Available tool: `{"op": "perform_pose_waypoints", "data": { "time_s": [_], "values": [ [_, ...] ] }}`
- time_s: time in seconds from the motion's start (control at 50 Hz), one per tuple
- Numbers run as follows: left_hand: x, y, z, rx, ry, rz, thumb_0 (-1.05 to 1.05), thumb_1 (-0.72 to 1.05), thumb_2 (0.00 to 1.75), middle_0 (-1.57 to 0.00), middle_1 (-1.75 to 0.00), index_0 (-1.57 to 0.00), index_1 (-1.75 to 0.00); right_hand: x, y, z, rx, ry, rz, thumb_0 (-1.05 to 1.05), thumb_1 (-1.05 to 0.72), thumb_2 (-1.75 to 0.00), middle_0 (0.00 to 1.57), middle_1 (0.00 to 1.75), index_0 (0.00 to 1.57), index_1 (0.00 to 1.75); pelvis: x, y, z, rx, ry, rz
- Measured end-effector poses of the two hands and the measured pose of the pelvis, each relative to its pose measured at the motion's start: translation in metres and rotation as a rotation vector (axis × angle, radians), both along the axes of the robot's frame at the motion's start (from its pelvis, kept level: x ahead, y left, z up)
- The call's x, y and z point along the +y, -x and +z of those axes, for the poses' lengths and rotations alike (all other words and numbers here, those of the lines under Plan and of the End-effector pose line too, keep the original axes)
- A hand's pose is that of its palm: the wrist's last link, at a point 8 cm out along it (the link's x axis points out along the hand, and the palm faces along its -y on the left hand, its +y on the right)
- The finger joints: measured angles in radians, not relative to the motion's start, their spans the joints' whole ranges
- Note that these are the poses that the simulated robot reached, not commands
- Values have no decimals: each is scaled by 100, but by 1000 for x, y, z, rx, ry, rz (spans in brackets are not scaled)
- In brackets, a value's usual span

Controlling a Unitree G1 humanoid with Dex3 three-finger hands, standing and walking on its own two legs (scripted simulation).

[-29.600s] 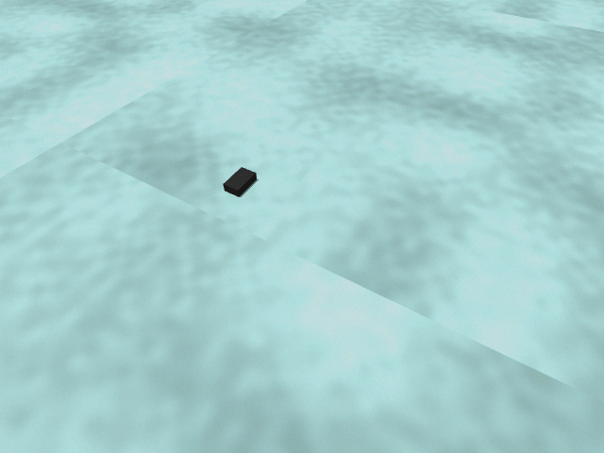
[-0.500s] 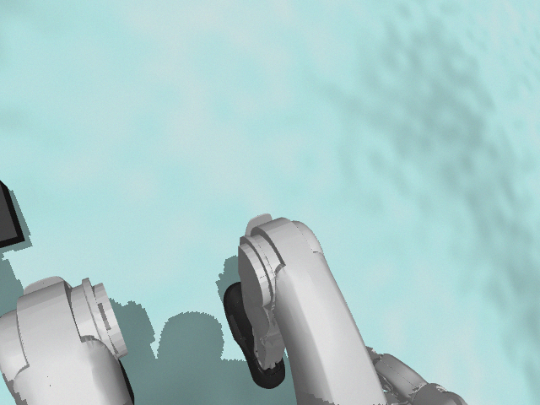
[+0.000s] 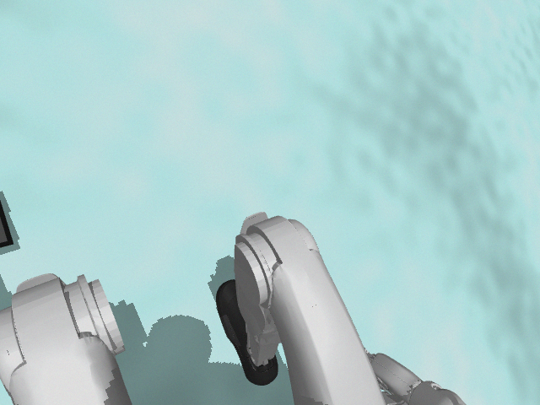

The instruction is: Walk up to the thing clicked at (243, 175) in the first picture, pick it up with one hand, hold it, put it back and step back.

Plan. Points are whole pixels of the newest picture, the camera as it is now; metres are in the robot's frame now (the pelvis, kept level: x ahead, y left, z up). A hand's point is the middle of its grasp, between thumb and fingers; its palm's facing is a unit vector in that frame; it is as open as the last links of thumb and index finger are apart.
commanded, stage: open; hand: left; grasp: from above
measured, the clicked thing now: out of the picture +0.41 +0.32 -0.27
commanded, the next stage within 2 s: withdraw in 0.58 s
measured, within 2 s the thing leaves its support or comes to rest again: rests again in 0.88 s
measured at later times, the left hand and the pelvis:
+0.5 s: hand out of the picture +0.40 +0.32 -0.25, palm faces -0.44 -0.18 -0.88, open 14.0 cm; pelvis +0.00 +0.00 +0.00, yaw +0 degrees
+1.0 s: hand out of the picture +0.42 +0.34 -0.19, palm faces -0.26 -0.14 -0.96, open 14.0 cm; pelvis +0.00 +0.00 +0.01, yaw +1 degrees
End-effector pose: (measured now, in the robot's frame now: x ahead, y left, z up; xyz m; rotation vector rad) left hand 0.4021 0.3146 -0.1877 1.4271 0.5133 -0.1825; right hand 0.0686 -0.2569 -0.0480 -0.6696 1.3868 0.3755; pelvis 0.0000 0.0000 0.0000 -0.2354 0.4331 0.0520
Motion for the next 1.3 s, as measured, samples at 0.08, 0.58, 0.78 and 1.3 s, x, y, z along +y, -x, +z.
{"op": "perform_pose_waypoints", "data": {
  "time_s": [0.08, 0.58, 0.78, 1.3],
  "values": [
    [0, -2, 0, -11, -3, 8, 0, -31, 81, -28, -80, -28, -80, -1, -3, 4, -8, 8, 3, 0, -89, -90, 20, 30, 21, 30, 1, 0, 1, 4, 7, 0],
    [7, -4, -1, 34, 10, 21, 0, -49, 98, -9, -100, -8, -100, 6, 4, 1, 18, -33, -2, 0, -89, -90, 20, 30, 21, 30, 0, -1, 3, 4, 7, 4],
    [-1, -4, 3, 0, 3, 7, 0, -47, 97, -8, -101, -9, -100, 0, 6, 8, -6, -10, -7, 0, -89, -89, 20, 30, 21, 30, 0, 3, 5, -2, 5, -1],
    [18, 16, 162, 98, -64, 107, 0, -49, 99, -10, -100, -9, -100, 0, -71, 11, -224, -146, -197, 0, -90, -90, 20, 30, 20, 30, -11, 8, 65, 126, -93, 67]
  ]
}}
